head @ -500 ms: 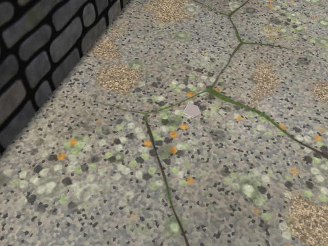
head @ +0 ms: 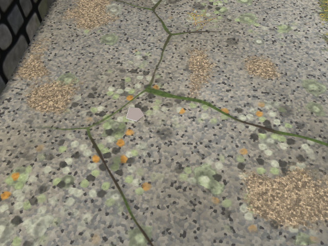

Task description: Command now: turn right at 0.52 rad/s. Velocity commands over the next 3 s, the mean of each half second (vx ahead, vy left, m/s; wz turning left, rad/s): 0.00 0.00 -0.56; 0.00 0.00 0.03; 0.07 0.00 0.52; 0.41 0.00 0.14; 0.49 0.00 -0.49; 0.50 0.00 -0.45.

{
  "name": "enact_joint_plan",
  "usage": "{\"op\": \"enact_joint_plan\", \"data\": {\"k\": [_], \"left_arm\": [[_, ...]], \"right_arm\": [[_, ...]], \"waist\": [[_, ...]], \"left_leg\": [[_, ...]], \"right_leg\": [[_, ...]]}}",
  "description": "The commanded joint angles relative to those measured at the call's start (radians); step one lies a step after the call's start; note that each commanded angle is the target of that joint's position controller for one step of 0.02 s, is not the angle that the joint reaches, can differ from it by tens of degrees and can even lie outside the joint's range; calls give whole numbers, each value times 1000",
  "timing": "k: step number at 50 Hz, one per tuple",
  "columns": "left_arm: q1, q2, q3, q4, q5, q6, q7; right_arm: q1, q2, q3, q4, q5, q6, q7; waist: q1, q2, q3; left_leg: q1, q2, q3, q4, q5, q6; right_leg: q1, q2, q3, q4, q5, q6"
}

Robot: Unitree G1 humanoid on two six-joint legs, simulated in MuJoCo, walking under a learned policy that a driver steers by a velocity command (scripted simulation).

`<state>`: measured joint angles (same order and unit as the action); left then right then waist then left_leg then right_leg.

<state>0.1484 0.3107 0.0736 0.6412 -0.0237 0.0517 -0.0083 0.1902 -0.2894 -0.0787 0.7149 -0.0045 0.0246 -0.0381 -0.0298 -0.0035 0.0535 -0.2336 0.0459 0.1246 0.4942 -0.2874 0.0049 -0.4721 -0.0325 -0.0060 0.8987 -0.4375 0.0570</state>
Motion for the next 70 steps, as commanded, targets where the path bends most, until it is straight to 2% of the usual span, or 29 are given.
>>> {"op": "enact_joint_plan", "data": {"k": [1, 4, 5, 6, 7, 8, 10, 17, 27, 28, 29, 30, 31, 34, 36, 38, 41, 43, 44, 46, 48, 53, 58, 59, 60, 61, 62, 64, 70], "left_arm": [[-20, 70, 18, -93, -6, -9, -20], [80, 118, 49, -73, 8, -1, -9], [121, 241, 79, -92, 10, -3, 11], [120, 285, 77, -115, 49, -21, 5], [126, 232, 64, -110, 53, -42, -5], [85, 205, 54, -101, 44, -56, -3], [-2, 162, 42, -105, 11, -52, 13], [10, 169, 45, -104, 14, -33, 42], [-33, 153, 43, -117, -2, -7, 37], [11, 113, 30, -112, 7, -8, 39], [50, 83, 22, -125, 10, -16, 38], [31, 148, 39, -115, 30, -26, 43], [45, 182, 54, -96, 28, -28, 43], [66, 72, 24, -49, 42, -14, 42], [13, 22, 3, -59, 40, -24, 33], [-25, 44, 12, -63, 20, -34, 35], [33, 77, 28, -29, 10, -40, 42], [69, 125, 40, -35, 27, -42, 50], [71, 180, 59, -11, 37, -37, 47], [53, 134, 50, -30, 50, -34, 45], [33, 112, 38, -40, 44, -47, 55], [-28, 136, 49, -24, 23, -45, 55], [-20, 158, 55, -8, -8, -42, 46], [41, 128, 47, 17, -3, -50, 39], [60, 70, 28, -2, 48, -54, 35], [-43, 61, 19, -58, 50, -55, 45], [-64, 110, 33, -54, 32, -51, 50], [-41, 125, 43, -24, 27, -44, 60], [-50, 101, 37, -23, 19, -71, 33]], "right_arm": [[-26, -182, -50, -56, 15, -2, 0], [19, -146, -42, -22, 33, -17, 13], [19, -95, -26, -46, -15, -22, 17], [-61, -83, -15, -100, -29, -26, 13], [-102, -131, -29, -95, -9, -23, 10], [-108, -133, -31, -91, 7, -20, 7], [-83, -144, -40, -64, -7, -12, -11], [-102, -85, -20, -56, 2, -19, 1], [-27, -104, -31, -37, 10, -60, 39], [-13, -149, -40, -41, -5, -59, 36], [-57, -231, -52, -45, -25, -49, 31], [-55, -164, -36, -57, -41, -54, 33], [-83, -128, -20, -65, -30, -58, 32], [-157, -46, 18, -52, 2, -62, 37], [-135, -90, 5, -43, 9, -43, 39], [-56, -163, -20, -33, 13, -25, 34], [-55, -181, -27, -43, 37, -16, 27], [-54, -147, -18, -53, 30, -26, 24], [-59, -109, -11, -70, 33, -33, 24], [-62, -126, -16, -66, 28, -34, 28], [-54, -150, -37, -67, 28, -16, 29], [-63, -75, -11, -91, 30, 14, 48], [13, -119, -30, -104, 29, 25, 68], [51, -150, -43, -100, 23, 26, 56], [83, -274, -72, -122, 23, 22, 37], [95, -309, -67, -142, -18, -1, 48], [83, -263, -54, -144, -24, -23, 56], [-3, -213, -40, -139, 4, -34, 45], [23, -174, -20, -139, 17, -31, 11]], "waist": [[-2, 166, -137], [47, 76, -157], [42, -178, -163], [72, -292, -217], [111, -147, -240], [77, -121, -180], [32, -84, -136], [38, -125, -154], [3, -147, -163], [21, -55, -186], [86, 216, -138], [41, 238, -131], [50, 169, -116], [81, 134, -94], [51, 173, -81], [8, 196, -96], [33, 192, -110], [44, 109, -160], [13, -106, -156], [48, -213, -114], [51, -174, -83], [42, -156, -74], [8, -147, -120], [1, -64, -132], [18, 222, -143], [-28, 301, -185], [-44, 169, -180], [8, 86, -108], [3, 149, -85]], "left_leg": [[158, 238, -130, -74, 567, 187], [26, 183, -21, 130, 356, 64], [-248, 78, 49, 413, -47, -38], [-436, -51, -84, 644, -430, -85], [-448, -28, -188, 745, -408, -83], [-454, -12, -201, 745, -319, -69], [-435, 4, -212, 660, -177, -74], [-310, -57, -216, 395, -58, -104], [10, -69, -204, -114, 120, -32], [122, 65, -310, -154, 204, 17], [149, 230, -526, -181, 374, 153], [85, 335, -650, -203, 413, 284], [56, 309, -601, -195, 389, 290], [45, 160, -437, -169, 341, 186], [49, 88, -379, -142, 418, 164], [112, 95, -429, -112, 463, 182], [111, 95, -498, -93, 452, 166], [-31, 62, -470, -38, 356, 99], [-118, -35, -326, 38, 193, 45], [-246, -95, -208, 241, -139, -20], [-341, -60, -203, 556, -339, -54], [-256, -15, -125, 407, -169, -85], [-13, -68, -38, 41, 57, -15], [112, -70, -94, -55, 192, 20], [286, 164, -441, -109, 563, 116], [220, 357, -724, -143, 670, 345], [202, 331, -671, -166, 558, 364], [138, 212, -522, -165, 355, 251], [112, 124, -546, -289, -202, 228]], "right_leg": [[55, 15, -56, -176, 74, -11], [326, 50, -35, -473, 383, -92], [515, -171, 292, -502, 776, -189], [508, -383, 582, -508, 955, -421], [489, -355, 525, -531, 860, -442], [439, -289, 431, -530, 765, -380], [372, -203, 350, -532, 647, -295], [326, -136, 367, -539, 485, -284], [258, -66, 499, -437, 429, -214], [176, -12, 433, -344, 264, -157], [2, 155, 234, -190, -40, -91], [-24, 148, 205, 29, -219, -35], [-18, 127, 224, 151, -183, -14], [45, 59, 191, 67, -48, 42], [121, 50, 91, -144, -29, 59], [147, 79, 59, -282, -1, 56], [260, 91, 52, -534, 207, 10], [439, -22, 110, -504, 394, -47], [435, -83, 165, -476, 445, -117], [429, -251, 316, -550, 542, -254], [418, -340, 351, -551, 722, -328], [379, -230, 117, -522, 741, -257], [325, -231, 44, -398, 598, -194], [241, -184, -15, -282, 454, -131], [-16, -72, -113, 16, 28, -19], [-155, 55, 16, 231, -293, 13], [-172, 25, 90, 334, -264, 10], [-172, -9, 101, 293, -90, -3], [-143, 17, 80, 47, 139, 14]]}}
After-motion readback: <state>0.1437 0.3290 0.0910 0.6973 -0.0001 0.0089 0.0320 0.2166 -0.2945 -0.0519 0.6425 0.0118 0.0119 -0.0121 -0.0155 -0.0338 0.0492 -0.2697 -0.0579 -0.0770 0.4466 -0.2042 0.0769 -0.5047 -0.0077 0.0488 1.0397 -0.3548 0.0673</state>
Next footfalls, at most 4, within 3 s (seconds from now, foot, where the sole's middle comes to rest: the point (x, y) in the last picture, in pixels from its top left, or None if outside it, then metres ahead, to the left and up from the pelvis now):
0.08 right None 0.05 -0.13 -0.77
0.56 left None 0.10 0.08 -0.77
0.84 right None -0.01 -0.15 -0.77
1.18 left None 0.07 0.10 -0.77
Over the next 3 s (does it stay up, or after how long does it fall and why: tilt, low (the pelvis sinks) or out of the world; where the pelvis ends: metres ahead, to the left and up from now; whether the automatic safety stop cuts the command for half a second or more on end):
stays up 0.72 -0.05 0.01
